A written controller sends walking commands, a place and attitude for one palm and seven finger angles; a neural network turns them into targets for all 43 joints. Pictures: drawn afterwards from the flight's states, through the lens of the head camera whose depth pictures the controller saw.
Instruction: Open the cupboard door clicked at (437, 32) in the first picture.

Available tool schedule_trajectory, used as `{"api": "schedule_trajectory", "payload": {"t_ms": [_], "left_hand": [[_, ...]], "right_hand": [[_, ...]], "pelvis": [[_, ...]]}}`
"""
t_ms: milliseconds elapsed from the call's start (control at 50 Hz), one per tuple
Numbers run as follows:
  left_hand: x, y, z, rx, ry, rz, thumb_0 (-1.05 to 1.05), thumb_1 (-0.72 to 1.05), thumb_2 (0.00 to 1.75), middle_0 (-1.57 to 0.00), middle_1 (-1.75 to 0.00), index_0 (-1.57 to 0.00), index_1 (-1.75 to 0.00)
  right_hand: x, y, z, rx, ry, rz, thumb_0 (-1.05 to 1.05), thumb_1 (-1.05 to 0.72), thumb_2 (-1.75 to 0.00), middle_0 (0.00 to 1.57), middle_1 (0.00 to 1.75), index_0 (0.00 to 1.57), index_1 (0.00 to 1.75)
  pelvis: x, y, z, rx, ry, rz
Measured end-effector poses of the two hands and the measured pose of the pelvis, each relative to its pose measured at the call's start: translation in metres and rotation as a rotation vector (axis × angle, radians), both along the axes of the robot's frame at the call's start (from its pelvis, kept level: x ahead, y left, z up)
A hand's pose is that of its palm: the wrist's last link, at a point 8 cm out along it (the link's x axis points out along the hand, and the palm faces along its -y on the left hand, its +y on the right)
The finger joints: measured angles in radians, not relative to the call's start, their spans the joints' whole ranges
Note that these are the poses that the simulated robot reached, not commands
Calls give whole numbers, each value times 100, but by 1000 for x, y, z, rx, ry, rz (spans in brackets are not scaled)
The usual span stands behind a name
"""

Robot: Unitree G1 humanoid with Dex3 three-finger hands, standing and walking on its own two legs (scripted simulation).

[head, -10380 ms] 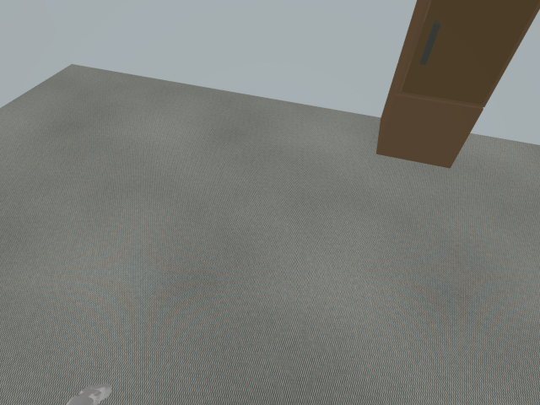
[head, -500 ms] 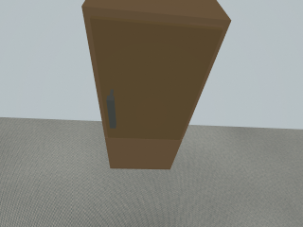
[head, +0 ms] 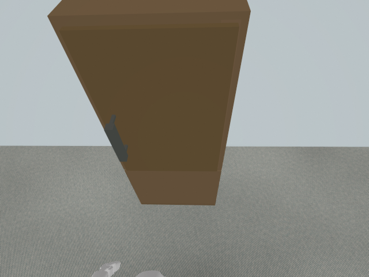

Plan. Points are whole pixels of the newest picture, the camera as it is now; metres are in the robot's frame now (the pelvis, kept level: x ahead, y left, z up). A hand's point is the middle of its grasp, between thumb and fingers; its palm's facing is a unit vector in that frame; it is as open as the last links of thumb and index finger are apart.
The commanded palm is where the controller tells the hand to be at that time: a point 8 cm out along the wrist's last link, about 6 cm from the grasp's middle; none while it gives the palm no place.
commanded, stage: come to a stop and stand still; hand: left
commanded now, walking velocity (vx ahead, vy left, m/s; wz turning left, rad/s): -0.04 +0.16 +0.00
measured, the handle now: (118, 138) +0.52 +0.24 -0.09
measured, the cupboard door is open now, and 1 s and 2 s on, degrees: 0 0 0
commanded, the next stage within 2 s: look again from close up in 1.26 s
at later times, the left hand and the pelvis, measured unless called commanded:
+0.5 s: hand out of the picture -0.07 +0.26 -0.17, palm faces +0.08 -0.97 -0.21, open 7.4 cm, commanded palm none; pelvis -0.06 +0.07 +0.01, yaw +0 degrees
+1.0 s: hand out of the picture -0.11 +0.20 -0.17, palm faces +0.04 -0.99 -0.14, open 7.4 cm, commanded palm none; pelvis -0.09 +0.06 +0.01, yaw +0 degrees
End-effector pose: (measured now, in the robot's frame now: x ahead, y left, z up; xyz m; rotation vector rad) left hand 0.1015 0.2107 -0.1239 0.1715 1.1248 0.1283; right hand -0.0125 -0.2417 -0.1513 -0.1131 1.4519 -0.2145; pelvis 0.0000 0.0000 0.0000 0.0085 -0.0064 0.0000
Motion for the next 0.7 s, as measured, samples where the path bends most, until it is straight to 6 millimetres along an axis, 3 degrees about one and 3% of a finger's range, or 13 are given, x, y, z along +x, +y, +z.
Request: {"api": "schedule_trajectory", "payload": {"t_ms": [60, 140, 240, 340, 440, 540, 700], "left_hand": [[-12, 6, 0, 2, -3, 25, -1, 93, 90, -21, -30, -20, -30], [-42, 26, -7, 13, 32, 62, -1, 92, 90, -21, -30, -20, -30], [-92, 63, -26, 9, 109, 109, 0, 91, 90, -21, -30, -20, -30], [-136, 90, -28, 1, 209, 141, 0, 91, 90, -20, -30, -20, -30], [-167, 99, -20, -2, 262, 140, 1, 91, 90, -20, -29, -19, -30], [-186, 95, -18, -10, 311, 118, 1, 91, 90, -20, -29, -19, -30], [-193, 72, -13, -25, 282, 89, 0, 91, 90, -20, -29, -19, -30]], "right_hand": [[32, -5, 6, -18, -74, 50, 1, -91, -90, 20, 30, 19, 30], [67, 1, 16, -39, -180, 108, 0, -91, -90, 19, 30, 19, 30], [86, 27, 27, -65, -297, 159, 0, -91, -90, 20, 30, 19, 30], [64, 60, 36, -60, -291, 171, 0, -91, -90, 20, 30, 20, 30], [36, 79, 36, -48, -246, 142, 0, -93, -90, 20, 30, 20, 30], [3, 86, 28, -35, -198, 103, 0, -94, -90, 20, 30, 20, 30], [-62, 91, 10, 25, -72, 43, 0, -93, -90, 20, 30, 20, 30]], "pelvis": [[-7, 1, 1, 0, 0, 9], [-18, 9, 0, -5, -1, 17], [-33, 31, -8, -22, -6, 16], [-43, 50, -1, -24, -17, 13], [-51, 63, 7, -18, -8, 8], [-59, 71, 7, -2, -4, 1], [-74, 71, 7, 1, -10, 0]]}}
